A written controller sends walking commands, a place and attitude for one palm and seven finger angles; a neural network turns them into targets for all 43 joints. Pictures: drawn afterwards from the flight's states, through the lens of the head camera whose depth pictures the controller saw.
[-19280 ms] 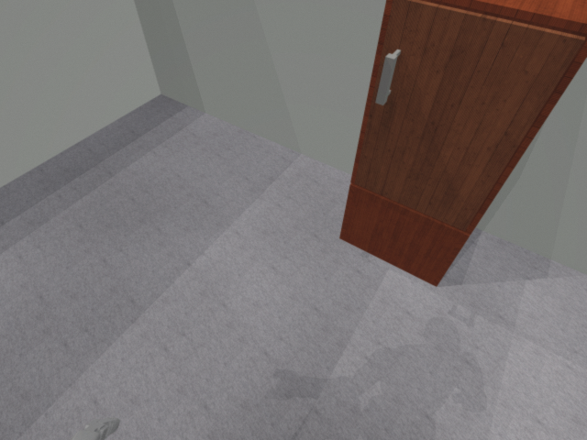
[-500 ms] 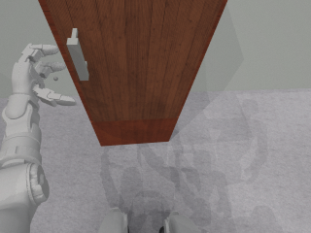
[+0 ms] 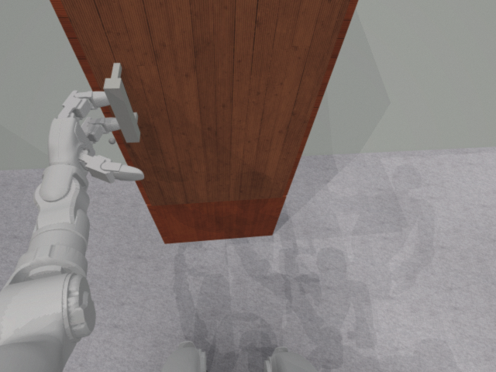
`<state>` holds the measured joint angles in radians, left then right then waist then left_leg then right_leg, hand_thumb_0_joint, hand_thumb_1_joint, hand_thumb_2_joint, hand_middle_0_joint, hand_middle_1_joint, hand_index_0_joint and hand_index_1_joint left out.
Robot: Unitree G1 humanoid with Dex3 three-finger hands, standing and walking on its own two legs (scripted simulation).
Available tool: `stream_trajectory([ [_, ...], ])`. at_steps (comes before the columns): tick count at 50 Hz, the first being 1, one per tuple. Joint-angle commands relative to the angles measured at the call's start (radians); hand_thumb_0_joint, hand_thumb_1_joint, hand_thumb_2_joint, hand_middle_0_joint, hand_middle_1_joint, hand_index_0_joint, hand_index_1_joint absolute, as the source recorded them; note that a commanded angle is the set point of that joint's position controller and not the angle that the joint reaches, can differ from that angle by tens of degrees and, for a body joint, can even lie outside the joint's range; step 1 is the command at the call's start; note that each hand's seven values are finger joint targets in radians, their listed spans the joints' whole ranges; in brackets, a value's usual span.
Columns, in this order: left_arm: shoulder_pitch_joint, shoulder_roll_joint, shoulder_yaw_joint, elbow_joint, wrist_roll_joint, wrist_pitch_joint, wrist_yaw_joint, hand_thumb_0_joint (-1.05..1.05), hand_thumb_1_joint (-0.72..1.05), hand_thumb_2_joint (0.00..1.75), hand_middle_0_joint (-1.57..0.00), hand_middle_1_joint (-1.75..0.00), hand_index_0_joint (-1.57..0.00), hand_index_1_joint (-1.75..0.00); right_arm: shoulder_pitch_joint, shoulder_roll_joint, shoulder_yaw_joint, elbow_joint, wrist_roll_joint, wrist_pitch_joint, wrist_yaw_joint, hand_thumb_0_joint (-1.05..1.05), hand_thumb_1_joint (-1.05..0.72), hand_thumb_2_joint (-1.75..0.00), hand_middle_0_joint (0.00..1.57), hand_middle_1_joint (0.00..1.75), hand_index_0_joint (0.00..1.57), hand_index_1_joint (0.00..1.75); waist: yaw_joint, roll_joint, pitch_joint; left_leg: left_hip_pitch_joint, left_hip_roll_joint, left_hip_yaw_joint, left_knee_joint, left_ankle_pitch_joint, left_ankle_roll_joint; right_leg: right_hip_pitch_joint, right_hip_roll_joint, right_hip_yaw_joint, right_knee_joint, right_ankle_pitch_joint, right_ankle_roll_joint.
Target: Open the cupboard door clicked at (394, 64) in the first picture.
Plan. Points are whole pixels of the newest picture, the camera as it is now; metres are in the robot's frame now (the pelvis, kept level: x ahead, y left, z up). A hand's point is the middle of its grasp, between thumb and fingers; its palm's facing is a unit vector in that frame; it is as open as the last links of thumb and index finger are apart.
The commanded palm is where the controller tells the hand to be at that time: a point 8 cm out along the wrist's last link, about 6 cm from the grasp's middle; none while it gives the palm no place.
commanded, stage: slide the fingers in behind the handle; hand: left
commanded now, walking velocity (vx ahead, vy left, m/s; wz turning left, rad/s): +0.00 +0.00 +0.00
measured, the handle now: (125, 104) +0.54 +0.19 +0.08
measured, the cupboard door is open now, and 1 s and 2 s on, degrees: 0 0 0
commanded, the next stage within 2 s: move the hooked fingers beside the handle in 0.94 s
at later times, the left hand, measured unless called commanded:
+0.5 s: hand (117, 143) +0.46 +0.19 +0.07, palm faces +0.13 -0.99 -0.01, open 14.3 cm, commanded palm +0.44 +0.20 +0.08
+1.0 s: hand (117, 142) +0.47 +0.20 +0.07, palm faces +0.13 -0.99 -0.01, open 14.2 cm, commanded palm +0.45 +0.20 +0.08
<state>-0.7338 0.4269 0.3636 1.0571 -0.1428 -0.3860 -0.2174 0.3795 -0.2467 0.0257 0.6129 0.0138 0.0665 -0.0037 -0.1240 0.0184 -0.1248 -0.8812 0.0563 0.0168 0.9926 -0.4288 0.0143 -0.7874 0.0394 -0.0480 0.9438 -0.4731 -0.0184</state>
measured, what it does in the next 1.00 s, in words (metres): stands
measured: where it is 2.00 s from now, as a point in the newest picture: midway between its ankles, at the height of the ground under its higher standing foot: outside the picture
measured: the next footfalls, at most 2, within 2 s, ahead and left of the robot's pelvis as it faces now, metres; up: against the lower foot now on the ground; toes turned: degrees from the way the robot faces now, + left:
none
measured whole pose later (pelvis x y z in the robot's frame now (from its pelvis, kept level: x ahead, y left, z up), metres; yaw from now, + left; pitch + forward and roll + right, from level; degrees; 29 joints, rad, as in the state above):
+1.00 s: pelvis -0.01 +0.00 -0.01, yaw +3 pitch +19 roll -3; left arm -0.85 0.35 0.18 1.11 -0.16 -0.43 -0.05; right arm 0.35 -0.25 0.00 0.70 -0.01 0.00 0.02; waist -0.09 0.02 -0.12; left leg -0.95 0.02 -0.04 1.04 -0.42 0.02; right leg -0.83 0.01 -0.10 0.98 -0.49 -0.02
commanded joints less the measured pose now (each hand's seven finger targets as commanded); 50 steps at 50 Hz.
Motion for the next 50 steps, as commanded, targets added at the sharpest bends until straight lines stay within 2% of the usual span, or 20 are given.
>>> stream_trajectory([
  [1,-0.496,0.201,-0.003,-0.234,-0.005,-0.115,0.021,0.0,-0.5,0.3,-0.3,-1.2,-0.3,-1.2,0.116,-0.177,-0.075,-0.046,-0.007,-0.026,-0.011,0.0,-0.9,-0.9,0.2,0.3,0.2,0.3,-0.027,0.09,-0.392,0.398,-0.031,-0.058,-0.063,0.349,0.018,0.044,0.022,0.026,-0.1,0.361,0.003],
  [2,-0.497,0.185,-0.019,-0.232,0.001,-0.119,0.023,0.0,-0.5,0.3,-0.3,-1.2,-0.3,-1.2,0.111,-0.175,-0.076,-0.044,-0.006,-0.028,-0.009,0.0,-0.9,-0.9,0.2,0.3,0.2,0.3,-0.023,0.123,-0.411,0.417,-0.032,-0.059,-0.065,0.356,0.013,0.031,0.02,0.026,-0.098,0.357,0.003],
  [5,-0.537,0.135,-0.071,-0.221,0.01,-0.117,0.025,0.0,-0.5,0.3,-0.3,-1.2,-0.3,-1.2,0.107,-0.173,-0.075,-0.034,-0.008,-0.032,-0.006,0.0,-0.9,-0.9,0.2,0.3,0.2,0.3,-0.039,0.131,-0.409,0.432,-0.03,-0.069,-0.063,0.341,0.01,0.003,0.02,0.019,-0.097,0.332,0.0],
  [8,-0.546,0.129,-0.081,-0.21,0.009,-0.111,0.026,0.0,-0.5,0.3,-0.3,-1.2,-0.3,-1.2,0.109,-0.178,-0.078,-0.024,-0.007,-0.035,-0.008,0.0,-0.9,-0.9,0.2,0.3,0.2,0.3,-0.048,0.109,-0.431,0.434,-0.031,-0.072,-0.058,0.339,0.013,0.006,0.02,0.022,-0.1,0.334,0.002],
  [11,-0.592,0.049,-0.142,-0.244,0.002,-0.113,0.028,0.0,-0.5,0.3,-0.3,-1.2,-0.3,-1.2,0.108,-0.17,-0.079,-0.019,-0.009,-0.042,-0.004,0.0,-0.9,-0.9,0.2,0.3,0.2,0.3,-0.056,0.139,-0.433,0.471,-0.032,-0.08,-0.057,0.35,0.012,-0.023,0.021,0.014,-0.098,0.328,-0.003],
  [14,-0.58,0.06,-0.133,-0.216,0.002,-0.105,0.04,0.0,-0.5,0.3,-0.3,-1.2,-0.3,-1.2,0.106,-0.177,-0.08,-0.01,-0.009,-0.042,-0.002,0.0,-0.9,-0.9,0.2,0.3,0.2,0.3,-0.055,0.106,-0.423,0.443,-0.034,-0.08,-0.059,0.321,0.012,-0.017,0.02,0.014,-0.106,0.314,0.0],
  [16,-0.613,0.016,-0.172,-0.219,0.006,-0.11,0.045,0.0,-0.5,0.3,-0.3,-1.2,-0.3,-1.2,0.11,-0.172,-0.081,-0.004,-0.011,-0.047,-0.002,0.0,-0.9,-0.9,0.2,0.3,0.2,0.3,-0.072,0.107,-0.407,0.452,-0.033,-0.086,-0.057,0.32,0.014,-0.038,0.021,0.011,-0.103,0.307,-0.003],
  [19,-0.6,-0.003,-0.183,-0.221,0.009,-0.118,0.054,0.0,-0.5,0.3,-0.3,-1.2,-0.3,-1.2,0.108,-0.174,-0.085,0.002,-0.013,-0.052,0.003,0.0,-0.9,-0.9,0.2,0.3,0.2,0.3,-0.063,0.107,-0.422,0.466,-0.034,-0.09,-0.062,0.317,0.009,-0.043,0.02,0.006,-0.104,0.296,-0.005],
  [21,-0.637,-0.06,-0.233,-0.249,0.01,-0.127,0.062,0.0,-0.5,0.3,-0.3,-1.2,-0.3,-1.2,0.106,-0.169,-0.086,0.006,-0.016,-0.058,0.007,0.0,-0.9,-0.9,0.2,0.3,0.2,0.3,-0.079,0.13,-0.42,0.495,-0.032,-0.099,-0.06,0.32,0.01,-0.075,0.021,0.0,-0.1,0.28,-0.008],
  [25,-0.638,-0.062,-0.237,-0.234,0.014,-0.128,0.076,0.0,-0.5,0.3,-0.3,-1.2,-0.3,-1.2,0.106,-0.173,-0.087,0.016,-0.018,-0.063,0.01,0.0,-0.9,-0.9,0.2,0.3,0.2,0.3,-0.078,0.118,-0.407,0.482,-0.034,-0.098,-0.066,0.286,0.009,-0.072,0.02,0.001,-0.112,0.262,-0.007],
  [28,-0.647,-0.12,-0.286,-0.233,0.017,-0.131,0.081,0.0,-0.5,0.3,-0.3,-1.2,-0.3,-1.2,0.105,-0.169,-0.088,0.024,-0.018,-0.068,0.013,0.0,-0.9,-0.9,0.2,0.3,0.2,0.3,-0.088,0.106,-0.405,0.498,-0.034,-0.107,-0.064,0.3,0.008,-0.093,0.021,-0.007,-0.106,0.266,-0.009],
  [31,-0.689,-0.119,-0.292,-0.228,0.024,-0.132,0.092,0.0,-0.5,0.3,-0.3,-1.2,-0.3,-1.2,0.109,-0.172,-0.087,0.03,-0.021,-0.073,0.013,0.0,-0.9,-0.9,0.2,0.3,0.2,0.3,-0.097,0.129,-0.387,0.496,-0.035,-0.114,-0.068,0.274,0.008,-0.118,0.018,-0.009,-0.103,0.239,-0.011],
  [34,-0.681,-0.109,-0.283,-0.214,0.029,-0.133,0.095,0.0,-0.5,0.3,-0.3,-1.2,-0.3,-1.2,0.109,-0.176,-0.089,0.031,-0.021,-0.075,0.014,0.0,-0.9,-0.9,0.2,0.3,0.2,0.3,-0.091,0.114,-0.407,0.494,-0.036,-0.114,-0.069,0.266,0.006,-0.114,0.017,-0.007,-0.104,0.234,-0.011],
  [38,-0.703,-0.142,-0.307,-0.204,0.024,-0.129,0.097,0.0,-0.5,0.3,-0.3,-1.2,-0.3,-1.2,0.107,-0.173,-0.087,0.038,-0.023,-0.08,0.016,0.0,-0.9,-0.9,0.2,0.3,0.2,0.3,-0.101,0.118,-0.4,0.502,-0.036,-0.119,-0.068,0.266,0.006,-0.129,0.017,-0.011,-0.103,0.231,-0.011],
  [39,-0.689,-0.128,-0.293,-0.191,0.026,-0.126,0.097,0.0,-0.5,0.3,-0.3,-1.2,-0.3,-1.2,0.109,-0.175,-0.087,0.038,-0.021,-0.078,0.015,0.0,-0.9,-0.9,0.2,0.3,0.2,0.3,-0.093,0.105,-0.393,0.493,-0.035,-0.122,-0.071,0.264,0.005,-0.127,0.017,-0.013,-0.102,0.229,-0.013],
  [41,-0.704,-0.112,-0.283,-0.177,0.024,-0.121,0.098,0.0,-0.5,0.3,-0.3,-1.2,-0.3,-1.2,0.112,-0.178,-0.086,0.039,-0.022,-0.079,0.012,0.0,-0.9,-0.9,0.2,0.3,0.2,0.3,-0.102,0.088,-0.381,0.475,-0.037,-0.12,-0.068,0.249,0.009,-0.126,0.017,-0.011,-0.102,0.222,-0.012],
  [43,-0.717,-0.102,-0.28,-0.175,0.03,-0.12,0.097,0.0,-0.5,0.3,-0.3,-1.2,-0.3,-1.2,0.113,-0.178,-0.087,0.041,-0.022,-0.079,0.011,0.0,-0.9,-0.9,0.2,0.3,0.2,0.3,-0.1,0.103,-0.403,0.483,-0.036,-0.123,-0.066,0.255,0.006,-0.131,0.015,-0.01,-0.098,0.223,-0.012],
  [44,-0.72,-0.132,-0.301,-0.179,0.028,-0.12,0.093,0.0,-0.5,0.3,-0.3,-1.2,-0.3,-1.2,0.109,-0.174,-0.085,0.037,-0.023,-0.08,0.013,0.0,-0.9,-0.9,0.2,0.3,0.2,0.3,-0.102,0.119,-0.4,0.484,-0.038,-0.118,-0.065,0.256,0.007,-0.134,0.014,-0.009,-0.101,0.225,-0.011],
  [47,-0.704,-0.138,-0.3,-0.209,0.024,-0.128,0.093,0.0,-0.5,0.3,-0.3,-1.2,-0.3,-1.2,0.111,-0.174,-0.088,0.035,-0.024,-0.082,0.018,0.0,-0.9,-0.9,0.2,0.3,0.2,0.3,-0.084,0.152,-0.437,0.531,-0.035,-0.128,-0.066,0.303,0.0,-0.135,0.016,-0.018,-0.089,0.241,-0.017],
  [50,-0.693,-0.127,-0.288,-0.199,0.019,-0.12,0.095,0.0,-0.5,0.3,-0.3,-1.2,-0.3,-1.2,0.108,-0.177,-0.087,0.035,-0.025,-0.078,0.019,0.0,-0.9,-0.9,0.2,0.3,0.2,0.3,-0.088,0.125,-0.424,0.507,-0.036,-0.124,-0.066,0.282,0.002,-0.124,0.018,-0.018,-0.096,0.234,-0.014],
])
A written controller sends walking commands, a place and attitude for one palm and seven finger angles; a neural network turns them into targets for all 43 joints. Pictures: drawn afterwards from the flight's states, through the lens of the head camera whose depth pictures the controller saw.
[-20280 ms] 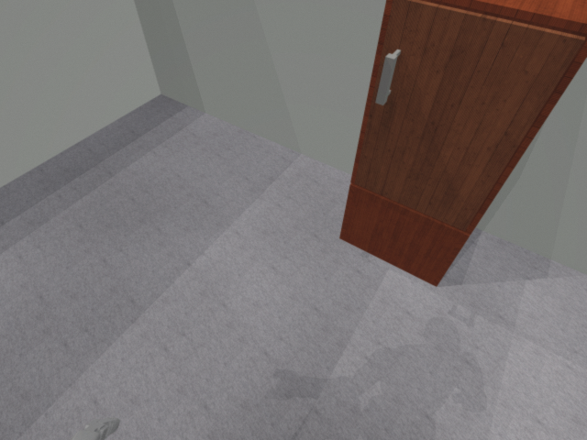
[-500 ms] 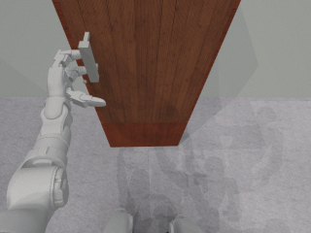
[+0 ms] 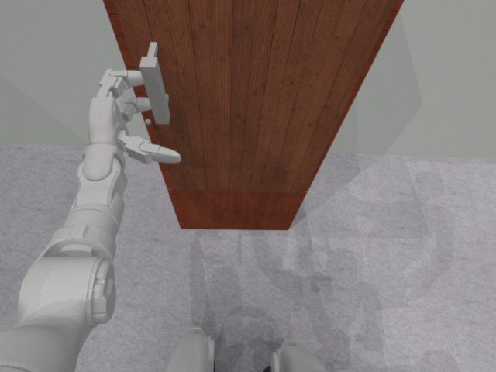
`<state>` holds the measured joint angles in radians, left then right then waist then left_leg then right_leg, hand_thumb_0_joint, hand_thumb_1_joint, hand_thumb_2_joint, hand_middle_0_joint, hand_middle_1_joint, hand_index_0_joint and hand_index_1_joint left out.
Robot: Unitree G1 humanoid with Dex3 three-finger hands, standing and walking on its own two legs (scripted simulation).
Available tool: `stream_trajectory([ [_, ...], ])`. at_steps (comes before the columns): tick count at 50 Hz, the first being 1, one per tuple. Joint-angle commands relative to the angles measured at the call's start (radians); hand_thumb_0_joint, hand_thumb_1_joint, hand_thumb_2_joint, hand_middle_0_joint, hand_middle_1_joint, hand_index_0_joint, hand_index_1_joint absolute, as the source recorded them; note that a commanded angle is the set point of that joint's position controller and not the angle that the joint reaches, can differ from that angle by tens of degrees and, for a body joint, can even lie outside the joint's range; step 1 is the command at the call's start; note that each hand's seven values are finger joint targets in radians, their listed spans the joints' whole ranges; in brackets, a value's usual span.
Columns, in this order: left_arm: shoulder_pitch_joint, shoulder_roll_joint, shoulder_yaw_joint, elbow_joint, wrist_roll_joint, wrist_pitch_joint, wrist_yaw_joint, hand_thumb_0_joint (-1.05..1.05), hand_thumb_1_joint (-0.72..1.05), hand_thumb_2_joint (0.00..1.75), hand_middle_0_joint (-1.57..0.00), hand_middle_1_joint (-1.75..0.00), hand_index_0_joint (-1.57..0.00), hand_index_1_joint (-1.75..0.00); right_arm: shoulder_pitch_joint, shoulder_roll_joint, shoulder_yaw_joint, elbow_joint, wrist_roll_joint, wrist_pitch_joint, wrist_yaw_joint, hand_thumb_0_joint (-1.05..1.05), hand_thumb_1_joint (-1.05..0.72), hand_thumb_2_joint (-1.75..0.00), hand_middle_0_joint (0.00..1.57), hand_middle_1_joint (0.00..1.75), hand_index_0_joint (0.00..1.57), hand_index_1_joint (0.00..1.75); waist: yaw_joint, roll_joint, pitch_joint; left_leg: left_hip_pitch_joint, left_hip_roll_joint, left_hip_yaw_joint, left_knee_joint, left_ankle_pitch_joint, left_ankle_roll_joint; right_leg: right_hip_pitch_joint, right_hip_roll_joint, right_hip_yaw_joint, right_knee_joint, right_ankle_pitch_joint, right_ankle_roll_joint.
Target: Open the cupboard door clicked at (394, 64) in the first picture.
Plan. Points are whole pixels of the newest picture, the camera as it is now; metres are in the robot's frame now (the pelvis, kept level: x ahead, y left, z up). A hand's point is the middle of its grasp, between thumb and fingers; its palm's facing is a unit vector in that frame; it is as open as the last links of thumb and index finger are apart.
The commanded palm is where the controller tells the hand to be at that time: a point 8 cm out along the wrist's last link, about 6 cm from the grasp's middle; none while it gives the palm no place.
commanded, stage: move the hooked fingers beside the handle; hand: left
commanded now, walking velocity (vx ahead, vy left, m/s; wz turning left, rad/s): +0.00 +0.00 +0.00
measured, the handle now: (158, 84) +0.56 +0.16 +0.09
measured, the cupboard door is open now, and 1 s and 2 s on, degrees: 0 0 0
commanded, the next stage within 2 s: none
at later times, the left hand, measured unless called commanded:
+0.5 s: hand (146, 122) +0.48 +0.17 +0.08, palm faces +0.05 -1.00 -0.01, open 14.2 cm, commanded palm +0.46 +0.19 +0.08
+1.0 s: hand (150, 117) +0.50 +0.16 +0.08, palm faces +0.00 -1.00 -0.01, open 14.0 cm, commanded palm +0.47 +0.22 +0.08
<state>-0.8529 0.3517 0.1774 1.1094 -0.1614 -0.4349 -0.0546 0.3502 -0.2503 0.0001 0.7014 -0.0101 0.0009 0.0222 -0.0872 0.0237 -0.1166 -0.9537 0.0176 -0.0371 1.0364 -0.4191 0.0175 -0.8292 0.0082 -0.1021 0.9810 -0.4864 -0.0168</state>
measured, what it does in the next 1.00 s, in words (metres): stands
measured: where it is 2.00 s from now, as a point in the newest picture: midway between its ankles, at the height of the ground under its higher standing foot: outside the picture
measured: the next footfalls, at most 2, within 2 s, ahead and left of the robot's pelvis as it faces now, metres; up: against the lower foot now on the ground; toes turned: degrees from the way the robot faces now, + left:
none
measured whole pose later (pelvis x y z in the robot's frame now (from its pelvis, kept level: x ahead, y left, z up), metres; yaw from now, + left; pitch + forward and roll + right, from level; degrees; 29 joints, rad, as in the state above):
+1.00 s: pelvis +0.01 -0.01 +0.00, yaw -3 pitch +20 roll -3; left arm -0.80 0.44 0.35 1.10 -0.13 -0.41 -0.20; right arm 0.35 -0.26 0.02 0.64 0.01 0.06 -0.01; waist -0.13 0.02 -0.12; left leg -0.93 0.05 0.00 1.02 -0.43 0.01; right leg -0.83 0.04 -0.06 0.97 -0.48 -0.02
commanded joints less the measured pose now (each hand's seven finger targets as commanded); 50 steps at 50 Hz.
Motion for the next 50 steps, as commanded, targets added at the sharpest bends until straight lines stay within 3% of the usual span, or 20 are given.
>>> stream_trajectory([
  [1,-0.569,-0.053,-0.104,-0.256,0.035,-0.074,-0.068,0.0,-0.5,0.3,-0.3,-1.2,-0.3,-1.2,0.143,-0.174,-0.062,-0.057,0.0,-0.014,-0.007,0.0,-0.9,-0.9,0.2,0.3,0.2,0.3,-0.125,0.12,-0.432,0.584,0.003,-0.073,-0.11,0.286,0.0,-0.082,0.05,0.035,-0.129,0.253,-0.018],
  [4,-0.553,-0.071,-0.115,-0.255,0.042,-0.075,-0.063,0.0,-0.5,0.3,-0.3,-1.2,-0.3,-1.2,0.134,-0.171,-0.063,-0.06,0.002,-0.011,-0.005,0.0,-0.9,-0.9,0.2,0.3,0.2,0.3,-0.122,0.12,-0.422,0.59,0.005,-0.076,-0.117,0.279,-0.004,-0.096,0.05,0.032,-0.13,0.244,-0.017],
  [7,-0.569,-0.023,-0.084,-0.279,0.048,-0.084,-0.057,0.0,-0.5,0.3,-0.3,-1.2,-0.3,-1.2,0.138,-0.176,-0.062,-0.06,0.0,-0.009,-0.006,0.0,-0.9,-0.9,0.2,0.3,0.2,0.3,-0.113,0.136,-0.441,0.601,0.006,-0.079,-0.119,0.3,-0.006,-0.086,0.05,0.033,-0.123,0.252,-0.019],
  [8,-0.542,-0.047,-0.096,-0.268,0.047,-0.083,-0.059,0.0,-0.5,0.3,-0.3,-1.2,-0.3,-1.2,0.136,-0.171,-0.061,-0.064,0.0,-0.008,-0.003,0.0,-0.9,-0.9,0.2,0.3,0.2,0.3,-0.109,0.133,-0.437,0.603,0.004,-0.076,-0.119,0.303,-0.006,-0.08,0.051,0.03,-0.126,0.253,-0.02],
  [12,-0.534,-0.017,-0.072,-0.292,0.045,-0.093,-0.059,0.0,-0.5,0.3,-0.3,-1.2,-0.3,-1.2,0.132,-0.175,-0.063,-0.068,0.001,-0.004,-0.005,0.0,-0.9,-0.9,0.2,0.3,0.2,0.3,-0.104,0.129,-0.445,0.611,0.009,-0.077,-0.122,0.314,-0.007,-0.076,0.051,0.032,-0.125,0.259,-0.018],
  [13,-0.507,-0.036,-0.081,-0.277,0.042,-0.088,-0.061,0.0,-0.5,0.3,-0.3,-1.2,-0.3,-1.2,0.131,-0.171,-0.061,-0.07,0.001,-0.004,-0.004,0.0,-0.9,-0.9,0.2,0.3,0.2,0.3,-0.103,0.121,-0.439,0.608,0.007,-0.074,-0.122,0.317,-0.006,-0.07,0.053,0.031,-0.129,0.262,-0.018],
  [15,-0.514,-0.003,-0.057,-0.267,0.041,-0.085,-0.063,0.0,-0.5,0.3,-0.3,-1.2,-0.3,-1.2,0.132,-0.174,-0.06,-0.069,0.004,0.0,-0.007,0.0,-0.9,-0.9,0.2,0.3,0.2,0.3,-0.107,0.087,-0.418,0.576,0.005,-0.067,-0.123,0.294,-0.002,-0.051,0.053,0.034,-0.137,0.261,-0.015],
  [16,-0.506,0.043,-0.014,-0.273,0.036,-0.09,-0.062,0.0,-0.5,0.3,-0.3,-1.2,-0.3,-1.2,0.138,-0.179,-0.059,-0.07,0.003,-0.001,-0.01,0.0,-0.9,-0.9,0.2,0.3,0.2,0.3,-0.093,0.093,-0.433,0.576,0.004,-0.065,-0.122,0.309,0.0,-0.034,0.055,0.037,-0.134,0.271,-0.017],
  [21,-0.463,0.111,0.041,-0.254,0.034,-0.089,-0.083,0.0,-0.5,0.3,-0.3,-1.2,-0.3,-1.2,0.128,-0.175,-0.053,-0.085,0.009,0.009,-0.017,0.0,-0.9,-0.9,0.2,0.3,0.2,0.3,-0.075,0.092,-0.418,0.537,-0.001,-0.046,-0.124,0.306,0.004,0.007,0.054,0.048,-0.14,0.288,-0.016],
  [24,-0.458,0.087,0.019,-0.248,0.035,-0.087,-0.099,0.0,-0.5,0.3,-0.3,-1.2,-0.3,-1.2,0.121,-0.17,-0.049,-0.088,0.01,0.014,-0.017,0.0,-0.9,-0.9,0.2,0.3,0.2,0.3,-0.079,0.119,-0.402,0.546,0.005,-0.05,-0.126,0.31,-0.002,-0.021,0.052,0.043,-0.135,0.278,-0.015],
  [27,-0.428,0.134,0.063,-0.267,0.028,-0.092,-0.102,0.0,-0.5,0.3,-0.3,-1.2,-0.3,-1.2,0.125,-0.175,-0.054,-0.095,0.01,0.016,-0.02,0.0,-0.9,-0.9,0.2,0.3,0.2,0.3,-0.065,0.117,-0.446,0.558,0.004,-0.042,-0.122,0.336,0.0,0.01,0.053,0.05,-0.133,0.303,-0.013],
  [30,-0.431,0.129,0.059,-0.254,0.022,-0.081,-0.11,0.0,-0.5,0.3,-0.3,-1.2,-0.3,-1.2,0.123,-0.174,-0.052,-0.094,0.013,0.02,-0.023,0.0,-0.9,-0.9,0.2,0.3,0.2,0.3,-0.078,0.074,-0.418,0.522,0.004,-0.036,-0.119,0.313,0.005,0.018,0.054,0.052,-0.139,0.305,-0.008],
  [32,-0.402,0.174,0.098,-0.254,0.022,-0.083,-0.112,0.0,-0.5,0.3,-0.3,-1.2,-0.3,-1.2,0.126,-0.177,-0.052,-0.099,0.015,0.024,-0.026,0.0,-0.9,-0.9,0.2,0.3,0.2,0.3,-0.059,0.081,-0.435,0.52,0.003,-0.032,-0.119,0.335,0.005,0.043,0.054,0.055,-0.133,0.327,-0.009],
  [35,-0.416,0.154,0.072,-0.247,0.025,-0.074,-0.119,0.0,-0.5,0.3,-0.3,-1.2,-0.3,-1.2,0.119,-0.172,-0.047,-0.103,0.016,0.027,-0.027,0.0,-0.9,-0.9,0.2,0.3,0.2,0.3,-0.071,0.099,-0.402,0.499,0.001,-0.027,-0.122,0.3,0.007,0.028,0.052,0.057,-0.14,0.305,-0.007],
  [37,-0.412,0.216,0.123,-0.233,0.029,-0.072,-0.118,0.0,-0.5,0.3,-0.3,-1.2,-0.3,-1.2,0.128,-0.18,-0.049,-0.099,0.016,0.032,-0.033,0.0,-0.9,-0.9,0.2,0.3,0.2,0.3,-0.067,0.071,-0.404,0.485,0.003,-0.027,-0.117,0.307,0.01,0.039,0.051,0.062,-0.139,0.317,-0.005],
  [39,-0.405,0.199,0.105,-0.223,0.029,-0.062,-0.125,0.0,-0.5,0.3,-0.3,-1.2,-0.3,-1.2,0.128,-0.175,-0.046,-0.105,0.018,0.034,-0.034,0.0,-0.9,-0.9,0.2,0.3,0.2,0.3,-0.072,0.07,-0.402,0.469,0.0,-0.022,-0.118,0.294,0.012,0.047,0.05,0.065,-0.142,0.316,-0.003],
  [41,-0.408,0.244,0.139,-0.207,0.028,-0.059,-0.132,0.0,-0.5,0.3,-0.3,-1.2,-0.3,-1.2,0.134,-0.18,-0.044,-0.104,0.017,0.035,-0.038,0.0,-0.9,-0.9,0.2,0.3,0.2,0.3,-0.069,0.07,-0.385,0.449,0.0,-0.02,-0.115,0.287,0.013,0.055,0.05,0.069,-0.142,0.314,-0.005],
  [46,-0.401,0.294,0.177,-0.211,0.023,-0.052,-0.145,0.0,-0.5,0.3,-0.3,-1.2,-0.3,-1.2,0.135,-0.181,-0.041,-0.113,0.018,0.04,-0.045,0.0,-0.9,-0.9,0.2,0.3,0.2,0.3,-0.064,0.086,-0.419,0.449,0.0,-0.013,-0.105,0.313,0.016,0.075,0.049,0.077,-0.136,0.343,-0.003],
  [48,-0.364,0.319,0.209,-0.241,0.015,-0.059,-0.151,0.0,-0.5,0.3,-0.3,-1.2,-0.3,-1.2,0.136,-0.181,-0.043,-0.123,0.017,0.041,-0.044,0.0,-0.9,-0.9,0.2,0.3,0.2,0.3,-0.038,0.105,-0.485,0.476,0.0,-0.008,-0.102,0.363,0.012,0.108,0.05,0.077,-0.127,0.385,-0.003],
  [50,-0.327,0.346,0.234,-0.241,0.009,-0.055,-0.156,0.0,-0.5,0.3,-0.3,-1.2,-0.3,-1.2,0.133,-0.179,-0.04,-0.131,0.019,0.044,-0.043,0.0,-0.9,-0.9,0.2,0.3,0.2,0.3,-0.027,0.088,-0.484,0.446,-0.002,0.003,-0.102,0.374,0.013,0.154,0.051,0.081,-0.126,0.423,0.001],
])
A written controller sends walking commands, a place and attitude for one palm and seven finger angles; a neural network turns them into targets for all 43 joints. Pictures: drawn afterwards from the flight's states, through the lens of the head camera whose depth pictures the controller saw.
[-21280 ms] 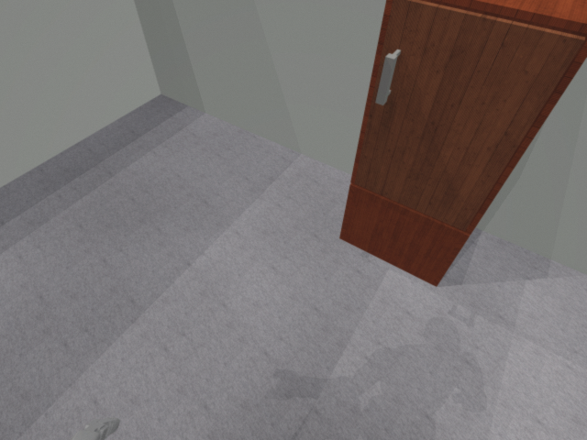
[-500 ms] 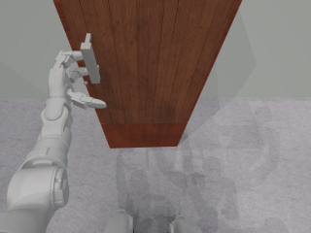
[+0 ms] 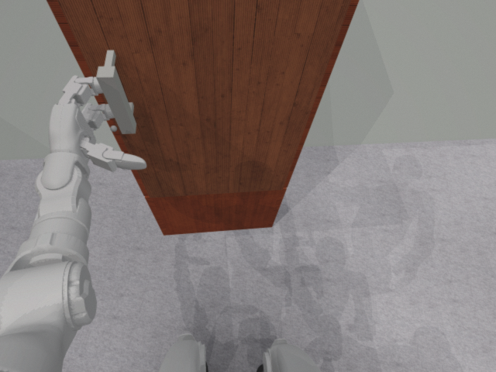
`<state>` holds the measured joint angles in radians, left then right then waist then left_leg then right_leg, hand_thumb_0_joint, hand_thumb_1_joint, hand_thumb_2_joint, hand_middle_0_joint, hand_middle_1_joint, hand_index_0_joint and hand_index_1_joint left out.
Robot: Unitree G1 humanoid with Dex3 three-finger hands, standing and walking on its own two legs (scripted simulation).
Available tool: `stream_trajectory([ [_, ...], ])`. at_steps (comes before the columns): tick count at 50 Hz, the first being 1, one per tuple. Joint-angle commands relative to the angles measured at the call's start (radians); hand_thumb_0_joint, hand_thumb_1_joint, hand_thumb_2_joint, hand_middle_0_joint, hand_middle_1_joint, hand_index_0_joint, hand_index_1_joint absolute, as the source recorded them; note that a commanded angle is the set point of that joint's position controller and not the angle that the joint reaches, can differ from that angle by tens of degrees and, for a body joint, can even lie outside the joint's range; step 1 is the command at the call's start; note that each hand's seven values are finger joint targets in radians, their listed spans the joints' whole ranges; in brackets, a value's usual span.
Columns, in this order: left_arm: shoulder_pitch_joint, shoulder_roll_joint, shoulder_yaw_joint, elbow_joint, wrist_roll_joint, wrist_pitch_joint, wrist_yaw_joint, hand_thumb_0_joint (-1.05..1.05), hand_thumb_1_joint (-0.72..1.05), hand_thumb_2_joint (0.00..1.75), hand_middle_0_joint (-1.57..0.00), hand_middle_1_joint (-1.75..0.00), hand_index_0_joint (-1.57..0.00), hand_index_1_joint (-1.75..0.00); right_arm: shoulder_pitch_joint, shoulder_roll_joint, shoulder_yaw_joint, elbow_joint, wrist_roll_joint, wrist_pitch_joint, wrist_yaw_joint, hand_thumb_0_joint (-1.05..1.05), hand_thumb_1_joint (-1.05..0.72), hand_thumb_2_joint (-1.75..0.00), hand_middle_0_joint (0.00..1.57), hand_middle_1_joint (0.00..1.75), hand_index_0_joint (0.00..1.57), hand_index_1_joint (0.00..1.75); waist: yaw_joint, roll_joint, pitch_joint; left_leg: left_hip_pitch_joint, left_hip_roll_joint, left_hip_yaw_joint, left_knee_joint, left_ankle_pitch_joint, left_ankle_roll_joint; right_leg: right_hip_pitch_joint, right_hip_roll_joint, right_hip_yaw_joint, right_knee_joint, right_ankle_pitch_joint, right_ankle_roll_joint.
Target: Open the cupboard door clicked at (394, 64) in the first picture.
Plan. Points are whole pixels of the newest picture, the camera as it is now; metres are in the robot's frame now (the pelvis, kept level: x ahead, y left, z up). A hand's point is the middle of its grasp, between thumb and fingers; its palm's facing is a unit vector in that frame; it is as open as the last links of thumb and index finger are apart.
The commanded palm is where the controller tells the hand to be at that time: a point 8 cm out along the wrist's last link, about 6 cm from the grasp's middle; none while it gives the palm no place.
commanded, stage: move the hooked fingers beside the handle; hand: left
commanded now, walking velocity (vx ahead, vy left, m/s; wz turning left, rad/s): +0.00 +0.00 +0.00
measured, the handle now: (120, 94) +0.54 +0.19 +0.08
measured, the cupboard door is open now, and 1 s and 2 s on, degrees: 0 0 0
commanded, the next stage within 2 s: slide the fingers in behind the handle in 1.46 s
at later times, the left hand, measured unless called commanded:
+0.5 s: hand (92, 134) +0.47 +0.22 +0.07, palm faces +0.05 -1.00 +0.00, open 14.0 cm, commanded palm +0.45 +0.27 +0.08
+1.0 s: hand (82, 133) +0.47 +0.24 +0.07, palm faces +0.05 -1.00 +0.01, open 14.0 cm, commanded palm +0.45 +0.29 +0.08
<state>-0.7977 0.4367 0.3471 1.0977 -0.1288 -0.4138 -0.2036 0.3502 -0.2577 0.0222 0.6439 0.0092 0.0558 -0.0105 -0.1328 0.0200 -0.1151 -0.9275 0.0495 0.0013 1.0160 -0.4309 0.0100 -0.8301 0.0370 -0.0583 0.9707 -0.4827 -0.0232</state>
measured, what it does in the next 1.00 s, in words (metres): stands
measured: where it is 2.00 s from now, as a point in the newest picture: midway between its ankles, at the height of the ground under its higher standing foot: outside the picture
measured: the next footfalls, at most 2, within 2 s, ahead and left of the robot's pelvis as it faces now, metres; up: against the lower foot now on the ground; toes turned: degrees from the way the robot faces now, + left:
none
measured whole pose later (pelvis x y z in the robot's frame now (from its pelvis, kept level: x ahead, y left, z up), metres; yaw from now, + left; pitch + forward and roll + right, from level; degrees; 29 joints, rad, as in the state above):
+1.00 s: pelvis +0.00 +0.01 +0.00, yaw -1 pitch +20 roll -3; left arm -0.76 0.53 0.42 1.11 -0.15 -0.39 -0.32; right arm 0.37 -0.26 0.04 0.63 0.02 0.08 -0.03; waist -0.14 0.01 -0.12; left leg -0.92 0.05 0.01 1.02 -0.44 0.02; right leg -0.82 0.04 -0.05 0.95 -0.47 -0.01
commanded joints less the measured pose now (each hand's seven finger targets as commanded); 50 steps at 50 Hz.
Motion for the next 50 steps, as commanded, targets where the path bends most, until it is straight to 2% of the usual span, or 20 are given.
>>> stream_trajectory([
  [1,-0.367,0.291,0.09,-0.222,-0.023,-0.076,-0.006,0.0,-0.5,0.3,-0.3,-1.2,-0.3,-1.2,0.14,-0.174,-0.062,-0.074,-0.002,-0.008,-0.012,0.0,-0.9,-0.9,0.2,0.3,0.2,0.3,0.022,0.081,-0.477,0.403,-0.035,-0.035,-0.08,0.398,0.023,0.17,0.023,0.039,-0.11,0.435,0.006],
  [4,-0.333,0.278,0.079,-0.231,-0.017,-0.062,-0.011,0.0,-0.5,0.3,-0.3,-1.2,-0.3,-1.2,0.136,-0.17,-0.062,-0.088,0.003,0.0,-0.011,0.0,-0.9,-0.9,0.2,0.3,0.2,0.3,0.021,0.071,-0.451,0.385,-0.035,-0.02,-0.086,0.391,0.026,0.182,0.022,0.044,-0.121,0.455,0.014],
  [6,-0.305,0.321,0.116,-0.243,-0.021,-0.061,-0.015,0.0,-0.5,0.3,-0.3,-1.2,-0.3,-1.2,0.142,-0.173,-0.062,-0.095,0.001,0.004,-0.013,0.0,-0.9,-0.9,0.2,0.3,0.2,0.3,0.031,0.06,-0.448,0.363,-0.037,-0.017,-0.09,0.4,0.029,0.222,0.023,0.047,-0.119,0.48,0.012],
  [9,-0.265,0.321,0.122,-0.27,-0.032,-0.062,-0.033,0.0,-0.5,0.3,-0.3,-1.2,-0.3,-1.2,0.136,-0.17,-0.064,-0.105,0.006,0.009,-0.017,0.0,-0.9,-0.9,0.2,0.3,0.2,0.3,0.038,0.049,-0.455,0.357,-0.039,-0.005,-0.097,0.401,0.03,0.257,0.021,0.055,-0.129,0.512,0.017],
  [12,-0.296,0.262,0.066,-0.265,-0.044,-0.065,-0.056,0.0,-0.5,0.3,-0.3,-1.2,-0.3,-1.2,0.128,-0.167,-0.064,-0.097,0.011,0.007,-0.018,0.0,-0.9,-0.9,0.2,0.3,0.2,0.3,0.008,0.055,-0.404,0.369,-0.036,-0.008,-0.1,0.376,0.031,0.212,0.023,0.051,-0.141,0.48,0.018],
  [15,-0.317,0.261,0.052,-0.234,-0.048,-0.056,-0.077,0.0,-0.5,0.3,-0.3,-1.2,-0.3,-1.2,0.13,-0.175,-0.065,-0.086,0.012,0.009,-0.025,0.0,-0.9,-0.9,0.2,0.3,0.2,0.3,-0.008,0.048,-0.372,0.369,-0.033,-0.018,-0.102,0.335,0.031,0.167,0.023,0.049,-0.15,0.422,0.017],
  [18,-0.346,0.263,0.047,-0.218,-0.051,-0.054,-0.087,0.0,-0.5,0.3,-0.3,-1.2,-0.3,-1.2,0.124,-0.177,-0.064,-0.076,0.013,0.006,-0.03,0.0,-0.9,-0.9,0.2,0.3,0.2,0.3,-0.012,0.088,-0.362,0.394,-0.031,-0.027,-0.099,0.325,0.029,0.121,0.021,0.046,-0.151,0.382,0.012],
  [19,-0.367,0.286,0.058,-0.224,-0.05,-0.056,-0.088,0.0,-0.5,0.3,-0.3,-1.2,-0.3,-1.2,0.126,-0.181,-0.064,-0.073,0.013,0.004,-0.033,0.0,-0.9,-0.9,0.2,0.3,0.2,0.3,-0.014,0.077,-0.37,0.393,-0.029,-0.03,-0.097,0.323,0.03,0.118,0.02,0.047,-0.15,0.376,0.013],
  [23,-0.385,0.316,0.078,-0.252,-0.046,-0.07,-0.084,0.0,-0.5,0.3,-0.3,-1.2,-0.3,-1.2,0.124,-0.18,-0.063,-0.068,0.01,-0.001,-0.034,0.0,-0.9,-0.9,0.2,0.3,0.2,0.3,-0.001,0.136,-0.444,0.452,-0.026,-0.041,-0.087,0.372,0.023,0.105,0.02,0.041,-0.13,0.382,0.008],
  [26,-0.37,0.326,0.089,-0.233,-0.042,-0.07,-0.077,0.0,-0.5,0.3,-0.3,-1.2,-0.3,-1.2,0.129,-0.182,-0.06,-0.072,0.007,-0.002,-0.033,0.0,-0.9,-0.9,0.2,0.3,0.2,0.3,0.005,0.119,-0.439,0.447,-0.025,-0.047,-0.087,0.386,0.021,0.106,0.024,0.035,-0.123,0.382,0.005],
  [27,-0.384,0.331,0.088,-0.244,-0.039,-0.068,-0.077,0.0,-0.5,0.3,-0.3,-1.2,-0.3,-1.2,0.123,-0.183,-0.06,-0.074,0.008,-0.004,-0.031,0.0,-0.9,-0.9,0.2,0.3,0.2,0.3,0.002,0.143,-0.452,0.455,-0.023,-0.043,-0.087,0.389,0.02,0.099,0.022,0.036,-0.122,0.386,0.01],
  [28,-0.344,0.368,0.122,-0.225,-0.036,-0.063,-0.075,0.0,-0.5,0.3,-0.3,-1.2,-0.3,-1.2,0.129,-0.187,-0.061,-0.076,0.006,0.0,-0.031,0.0,-0.9,-0.9,0.2,0.3,0.2,0.3,0.019,0.115,-0.459,0.441,-0.024,-0.046,-0.089,0.393,0.019,0.124,0.023,0.033,-0.119,0.39,0.007],
  [30,-0.318,0.372,0.121,-0.196,-0.033,-0.047,-0.078,0.0,-0.5,0.3,-0.3,-1.2,-0.3,-1.2,0.126,-0.188,-0.057,-0.086,0.01,0.005,-0.033,0.0,-0.9,-0.9,0.2,0.3,0.2,0.3,0.015,0.095,-0.422,0.414,-0.025,-0.039,-0.098,0.377,0.021,0.131,0.023,0.034,-0.128,0.389,0.01],
  [33,-0.329,0.358,0.107,-0.211,-0.034,-0.044,-0.086,0.0,-0.5,0.3,-0.3,-1.2,-0.3,-1.2,0.125,-0.189,-0.058,-0.095,0.009,0.006,-0.032,0.0,-0.9,-0.9,0.2,0.3,0.2,0.3,0.015,0.108,-0.426,0.418,-0.025,-0.037,-0.097,0.376,0.021,0.126,0.025,0.033,-0.127,0.385,0.01],
  [39,-0.373,0.335,0.085,-0.199,-0.051,-0.051,-0.109,0.0,-0.5,0.3,-0.3,-1.2,-0.3,-1.2,0.133,-0.192,-0.059,-0.082,0.01,0.004,-0.036,0.0,-0.9,-0.9,0.2,0.3,0.2,0.3,-0.013,0.081,-0.394,0.41,-0.021,-0.045,-0.098,0.334,0.023,0.092,0.028,0.032,-0.138,0.344,0.011],
  [41,-0.366,0.324,0.08,-0.221,-0.055,-0.057,-0.116,0.0,-0.5,0.3,-0.3,-1.2,-0.3,-1.2,0.138,-0.191,-0.06,-0.083,0.007,0.002,-0.035,0.0,-0.9,-0.9,0.2,0.3,0.2,0.3,-0.004,0.126,-0.419,0.437,-0.023,-0.045,-0.093,0.366,0.022,0.09,0.029,0.031,-0.132,0.359,0.004],
  [42,-0.366,0.341,0.094,-0.216,-0.052,-0.057,-0.115,0.0,-0.5,0.3,-0.3,-1.2,-0.3,-1.2,0.14,-0.194,-0.062,-0.078,0.009,0.002,-0.036,0.0,-0.9,-0.9,0.2,0.3,0.2,0.3,-0.003,0.11,-0.432,0.45,-0.018,-0.05,-0.093,0.367,0.02,0.076,0.028,0.028,-0.13,0.351,0.006],
  [43,-0.357,0.327,0.081,-0.206,-0.052,-0.053,-0.116,0.0,-0.5,0.3,-0.3,-1.2,-0.3,-1.2,0.136,-0.191,-0.06,-0.077,0.008,0.002,-0.034,0.0,-0.9,-0.9,0.2,0.3,0.2,0.3,-0.001,0.136,-0.416,0.446,-0.02,-0.048,-0.095,0.361,0.018,0.071,0.028,0.027,-0.132,0.343,0.005],
  [44,-0.351,0.338,0.094,-0.199,-0.054,-0.048,-0.115,0.0,-0.5,0.3,-0.3,-1.2,-0.3,-1.2,0.141,-0.193,-0.061,-0.078,0.008,0.003,-0.035,0.0,-0.9,-0.9,0.2,0.3,0.2,0.3,-0.003,0.094,-0.41,0.428,-0.02,-0.049,-0.097,0.35,0.021,0.081,0.028,0.027,-0.136,0.34,0.008],
  [50,-0.38,0.374,0.107,-0.211,-0.035,-0.044,-0.101,0.0,-0.5,0.3,-0.3,-1.2,-0.3,-1.2,0.145,-0.194,-0.057,-0.08,0.005,0.004,-0.035,0.0,-0.9,-0.9,0.2,0.3,0.2,0.3,0.002,0.144,-0.418,0.438,-0.019,-0.053,-0.096,0.365,0.017,0.067,0.028,0.025,-0.125,0.334,0.004],
])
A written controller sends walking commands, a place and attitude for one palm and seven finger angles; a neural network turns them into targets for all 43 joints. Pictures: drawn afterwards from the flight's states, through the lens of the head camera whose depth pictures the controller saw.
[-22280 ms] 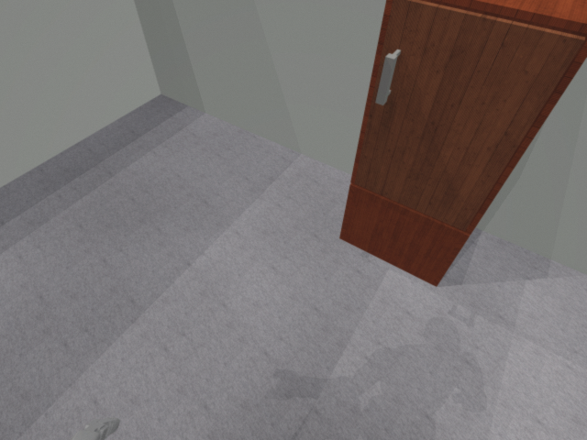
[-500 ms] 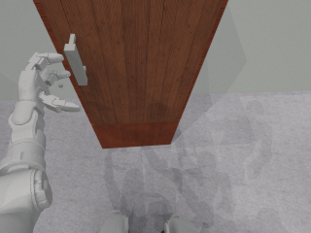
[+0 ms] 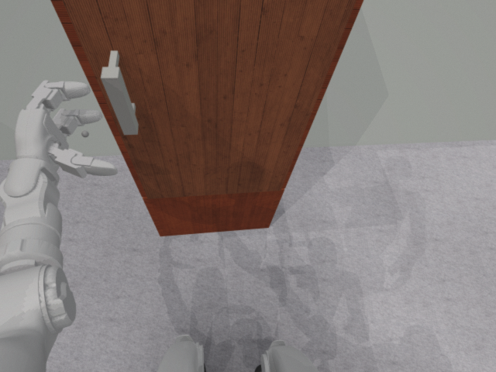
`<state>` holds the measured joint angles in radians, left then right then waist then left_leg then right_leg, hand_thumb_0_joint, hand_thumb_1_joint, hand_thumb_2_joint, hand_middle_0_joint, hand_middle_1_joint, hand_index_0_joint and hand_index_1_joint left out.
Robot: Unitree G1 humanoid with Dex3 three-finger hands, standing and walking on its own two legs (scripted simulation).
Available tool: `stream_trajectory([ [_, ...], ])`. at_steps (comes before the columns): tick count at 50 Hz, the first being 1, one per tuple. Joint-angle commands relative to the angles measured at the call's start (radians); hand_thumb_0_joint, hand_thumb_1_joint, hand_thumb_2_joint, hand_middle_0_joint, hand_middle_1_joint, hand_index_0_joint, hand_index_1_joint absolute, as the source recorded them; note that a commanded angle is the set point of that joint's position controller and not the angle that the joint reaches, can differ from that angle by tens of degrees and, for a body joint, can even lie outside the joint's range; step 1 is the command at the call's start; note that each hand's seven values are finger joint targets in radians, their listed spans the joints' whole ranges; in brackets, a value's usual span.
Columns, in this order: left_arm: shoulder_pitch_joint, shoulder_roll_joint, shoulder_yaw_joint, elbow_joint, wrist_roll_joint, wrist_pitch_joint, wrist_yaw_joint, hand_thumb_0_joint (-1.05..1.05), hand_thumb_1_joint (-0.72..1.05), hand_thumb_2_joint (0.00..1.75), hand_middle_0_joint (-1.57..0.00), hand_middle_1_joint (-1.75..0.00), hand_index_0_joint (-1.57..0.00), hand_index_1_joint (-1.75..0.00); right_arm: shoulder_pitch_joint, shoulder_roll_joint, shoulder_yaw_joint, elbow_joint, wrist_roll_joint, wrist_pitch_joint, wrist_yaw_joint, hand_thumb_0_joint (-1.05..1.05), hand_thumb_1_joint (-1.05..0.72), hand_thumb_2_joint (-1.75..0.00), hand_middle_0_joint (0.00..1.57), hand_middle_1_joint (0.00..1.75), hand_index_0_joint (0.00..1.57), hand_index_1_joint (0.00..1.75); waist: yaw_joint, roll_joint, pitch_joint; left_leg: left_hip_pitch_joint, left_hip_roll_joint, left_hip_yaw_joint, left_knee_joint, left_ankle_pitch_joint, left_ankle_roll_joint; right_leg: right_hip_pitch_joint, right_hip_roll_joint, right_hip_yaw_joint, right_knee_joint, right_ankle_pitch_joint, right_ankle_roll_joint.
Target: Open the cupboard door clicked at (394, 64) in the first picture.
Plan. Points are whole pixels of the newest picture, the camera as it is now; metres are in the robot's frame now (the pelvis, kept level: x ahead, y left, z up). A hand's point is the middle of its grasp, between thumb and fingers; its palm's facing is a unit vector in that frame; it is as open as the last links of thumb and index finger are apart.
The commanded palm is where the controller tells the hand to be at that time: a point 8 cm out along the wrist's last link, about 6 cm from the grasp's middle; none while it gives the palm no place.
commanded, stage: move the hooked fingers beside the handle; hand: left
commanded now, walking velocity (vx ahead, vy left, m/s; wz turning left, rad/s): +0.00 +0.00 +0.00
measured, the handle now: (123, 94) +0.54 +0.19 +0.08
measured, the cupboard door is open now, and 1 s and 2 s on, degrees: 0 0 2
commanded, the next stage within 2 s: slide the fingers in behind the handle in 0.46 s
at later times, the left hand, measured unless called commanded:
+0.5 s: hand (84, 132) +0.47 +0.23 +0.08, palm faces +0.07 -1.00 +0.00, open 14.0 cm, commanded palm +0.44 +0.28 +0.08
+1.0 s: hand (110, 130) +0.47 +0.20 +0.07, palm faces +0.06 -1.00 +0.00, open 14.0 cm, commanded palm +0.44 +0.25 +0.08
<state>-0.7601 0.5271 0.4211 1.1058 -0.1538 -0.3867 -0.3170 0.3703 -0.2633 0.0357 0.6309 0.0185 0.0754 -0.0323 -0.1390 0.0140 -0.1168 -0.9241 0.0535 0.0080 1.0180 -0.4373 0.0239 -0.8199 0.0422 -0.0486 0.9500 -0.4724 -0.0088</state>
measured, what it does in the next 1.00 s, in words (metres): stands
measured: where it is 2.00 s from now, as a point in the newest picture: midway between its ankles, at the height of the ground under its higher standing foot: outside the picture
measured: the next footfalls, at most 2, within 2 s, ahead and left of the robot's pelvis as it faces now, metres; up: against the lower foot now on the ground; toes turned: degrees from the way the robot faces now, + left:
none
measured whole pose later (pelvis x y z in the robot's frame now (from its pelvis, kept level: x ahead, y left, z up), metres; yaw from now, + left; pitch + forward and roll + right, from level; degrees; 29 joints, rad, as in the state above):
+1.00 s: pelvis +0.00 -0.01 +0.00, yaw +0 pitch +19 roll -3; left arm -0.74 0.44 0.38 1.04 -0.13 -0.40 -0.22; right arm 0.36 -0.26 0.02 0.62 0.01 0.06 -0.02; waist -0.14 0.02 -0.13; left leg -0.92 0.06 0.01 1.02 -0.44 0.01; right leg -0.82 0.05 -0.04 0.97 -0.48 -0.02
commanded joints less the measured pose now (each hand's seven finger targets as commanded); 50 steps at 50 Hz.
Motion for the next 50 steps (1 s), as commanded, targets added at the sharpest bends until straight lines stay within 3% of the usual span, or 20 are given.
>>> stream_trajectory([
  [1,-0.436,0.277,0.036,-0.246,-0.015,-0.081,0.017,0.0,-0.5,0.3,-0.3,-1.2,-0.3,-1.2,0.129,-0.186,-0.072,-0.066,-0.008,-0.019,-0.011,0.0,-0.9,-0.9,0.2,0.3,0.2,0.3,0.007,0.156,-0.439,0.456,-0.022,-0.063,-0.091,0.396,0.004,0.056,0.024,0.014,-0.098,0.337,-0.012],
  [3,-0.403,0.287,0.05,-0.277,-0.014,-0.096,0.019,0.0,-0.5,0.3,-0.3,-1.2,-0.3,-1.2,0.128,-0.186,-0.075,-0.071,-0.008,-0.019,-0.008,0.0,-0.9,-0.9,0.2,0.3,0.2,0.3,0.025,0.168,-0.492,0.498,-0.019,-0.067,-0.093,0.436,-0.003,0.072,0.028,0.011,-0.094,0.355,-0.013],
  [7,-0.408,0.237,0.012,-0.254,-0.018,-0.085,0.017,0.0,-0.5,0.3,-0.3,-1.2,-0.3,-1.2,0.125,-0.185,-0.076,-0.064,-0.003,-0.017,-0.006,0.0,-0.9,-0.9,0.2,0.3,0.2,0.3,0.003,0.155,-0.44,0.493,-0.016,-0.067,-0.099,0.422,-0.003,0.041,0.029,0.005,-0.104,0.341,-0.009],
  [8,-0.355,0.242,0.025,-0.223,-0.019,-0.071,0.016,0.0,-0.5,0.3,-0.3,-1.2,-0.3,-1.2,0.129,-0.188,-0.077,-0.068,-0.005,-0.013,-0.006,0.0,-0.9,-0.9,0.2,0.3,0.2,0.3,0.017,0.128,-0.427,0.473,-0.017,-0.067,-0.106,0.409,-0.003,0.056,0.029,0.001,-0.107,0.332,-0.011],
  [11,-0.353,0.237,0.018,-0.182,-0.021,-0.045,0.012,0.0,-0.5,0.3,-0.3,-1.2,-0.3,-1.2,0.128,-0.19,-0.073,-0.074,-0.004,-0.011,-0.008,0.0,-0.9,-0.9,0.2,0.3,0.2,0.3,0.007,0.102,-0.364,0.423,-0.022,-0.058,-0.113,0.364,0.004,0.059,0.027,0.003,-0.119,0.318,-0.011],
  [12,-0.359,0.263,0.031,-0.186,-0.015,-0.043,0.013,0.0,-0.5,0.3,-0.3,-1.2,-0.3,-1.2,0.13,-0.194,-0.072,-0.077,-0.002,-0.008,-0.01,0.0,-0.9,-0.9,0.2,0.3,0.2,0.3,0.011,0.095,-0.373,0.419,-0.02,-0.06,-0.115,0.372,0.003,0.061,0.026,0.004,-0.113,0.327,-0.01],
  [13,-0.363,0.228,0.002,-0.199,-0.017,-0.043,0.012,0.0,-0.5,0.3,-0.3,-1.2,-0.3,-1.2,0.123,-0.188,-0.072,-0.081,-0.003,-0.008,-0.009,0.0,-0.9,-0.9,0.2,0.3,0.2,0.3,0.007,0.112,-0.373,0.43,-0.022,-0.06,-0.115,0.37,0.003,0.054,0.025,0.003,-0.115,0.32,-0.01],
  [18,-0.419,0.227,0.008,-0.281,-0.02,-0.097,0.029,0.0,-0.5,0.3,-0.3,-1.2,-0.3,-1.2,0.121,-0.183,-0.077,-0.075,-0.008,-0.016,-0.006,0.0,-0.9,-0.9,0.2,0.3,0.2,0.3,0.006,0.149,-0.448,0.501,-0.017,-0.07,-0.099,0.406,-0.004,0.036,0.028,0.006,-0.103,0.324,-0.012],
  [20,-0.413,0.259,0.036,-0.301,-0.018,-0.11,0.032,0.0,-0.5,0.3,-0.3,-1.2,-0.3,-1.2,0.12,-0.184,-0.078,-0.07,-0.009,-0.019,-0.005,0.0,-0.9,-0.9,0.2,0.3,0.2,0.3,0.02,0.171,-0.473,0.512,-0.017,-0.07,-0.095,0.425,-0.007,0.053,0.027,0.009,-0.098,0.336,-0.014],
  [21,-0.406,0.242,0.024,-0.302,-0.021,-0.111,0.033,0.0,-0.5,0.3,-0.3,-1.2,-0.3,-1.2,0.125,-0.182,-0.077,-0.07,-0.009,-0.018,-0.004,0.0,-0.9,-0.9,0.2,0.3,0.2,0.3,0.017,0.17,-0.476,0.519,-0.018,-0.072,-0.093,0.447,-0.006,0.058,0.029,0.007,-0.095,0.353,-0.016],
  [23,-0.374,0.21,0.001,-0.273,-0.017,-0.093,0.03,0.0,-0.5,0.3,-0.3,-1.2,-0.3,-1.2,0.118,-0.179,-0.076,-0.07,-0.007,-0.016,0.0,0.0,-0.9,-0.9,0.2,0.3,0.2,0.3,0.017,0.158,-0.454,0.511,-0.017,-0.071,-0.101,0.432,-0.007,0.051,0.029,0.001,-0.101,0.34,-0.012],
  [28,-0.345,0.25,0.022,-0.19,-0.013,-0.041,0.024,0.0,-0.5,0.3,-0.3,-1.2,-0.3,-1.2,0.116,-0.185,-0.069,-0.08,-0.003,-0.006,-0.008,0.0,-0.9,-0.9,0.2,0.3,0.2,0.3,0.014,0.091,-0.368,0.398,-0.027,-0.052,-0.112,0.357,0.007,0.094,0.024,0.011,-0.117,0.341,-0.007],
  [31,-0.404,0.198,-0.016,-0.247,-0.027,-0.064,0.023,0.0,-0.5,0.3,-0.3,-1.2,-0.3,-1.2,0.112,-0.178,-0.07,-0.084,-0.004,-0.014,-0.007,0.0,-0.9,-0.9,0.2,0.3,0.2,0.3,0.0,0.103,-0.378,0.428,-0.026,-0.057,-0.107,0.361,0.007,0.075,0.025,0.012,-0.118,0.336,-0.011],
  [32,-0.415,0.213,-0.002,-0.278,-0.022,-0.082,0.026,0.0,-0.5,0.3,-0.3,-1.2,-0.3,-1.2,0.111,-0.18,-0.075,-0.079,-0.005,-0.017,-0.006,0.0,-0.9,-0.9,0.2,0.3,0.2,0.3,0.009,0.137,-0.42,0.465,-0.021,-0.063,-0.105,0.376,0.001,0.058,0.025,0.01,-0.108,0.329,-0.011],
  [33,-0.389,0.17,-0.028,-0.272,-0.027,-0.088,0.027,0.0,-0.5,0.3,-0.3,-1.2,-0.3,-1.2,0.108,-0.174,-0.076,-0.079,-0.006,-0.018,-0.003,0.0,-0.9,-0.9,0.2,0.3,0.2,0.3,0.005,0.134,-0.421,0.478,-0.023,-0.062,-0.1,0.38,0.0,0.05,0.027,0.009,-0.11,0.327,-0.012],
  [36,-0.423,0.158,-0.04,-0.256,-0.027,-0.099,0.035,0.0,-0.5,0.3,-0.3,-1.2,-0.3,-1.2,0.113,-0.176,-0.075,-0.065,-0.008,-0.024,-0.002,0.0,-0.9,-0.9,0.2,0.3,0.2,0.3,-0.008,0.129,-0.396,0.455,-0.023,-0.068,-0.095,0.356,0.0,0.035,0.025,0.01,-0.106,0.31,-0.013],
  [39,-0.415,0.156,-0.038,-0.213,-0.015,-0.074,0.049,0.0,-0.5,0.3,-0.3,-1.2,-0.3,-1.2,0.116,-0.18,-0.077,-0.062,-0.006,-0.023,-0.002,0.0,-0.9,-0.9,0.2,0.3,0.2,0.3,-0.007,0.1,-0.39,0.433,-0.023,-0.067,-0.1,0.325,0.002,0.027,0.021,0.009,-0.11,0.288,-0.008],
  [43,-0.433,0.223,0.009,-0.25,0.0,-0.07,0.077,0.0,-0.5,0.3,-0.3,-1.2,-0.3,-1.2,0.113,-0.177,-0.073,-0.069,-0.009,-0.023,-0.002,0.0,-0.9,-0.9,0.2,0.3,0.2,0.3,0.018,0.146,-0.444,0.434,-0.028,-0.058,-0.095,0.354,0.001,0.078,0.018,0.019,-0.1,0.327,-0.011],
  [47,-0.423,0.185,-0.004,-0.312,0.003,-0.105,0.104,0.0,-0.5,0.3,-0.3,-1.2,-0.3,-1.2,0.115,-0.166,-0.076,-0.073,-0.014,-0.028,0.008,0.0,-0.9,-0.9,0.2,0.3,0.2,0.3,0.022,0.147,-0.5,0.472,-0.026,-0.057,-0.082,0.419,-0.001,0.094,0.024,0.017,-0.085,0.38,-0.008],
  [50,-0.373,0.167,-0.008,-0.27,0.001,-0.095,0.11,0.0,-0.5,0.3,-0.3,-1.2,-0.3,-1.2,0.114,-0.167,-0.079,-0.071,-0.011,-0.025,0.012,0.0,-0.9,-0.9,0.2,0.3,0.2,0.3,0.017,0.103,-0.447,0.428,-0.028,-0.045,-0.088,0.388,0.001,0.113,0.024,0.019,-0.099,0.383,-0.005],
])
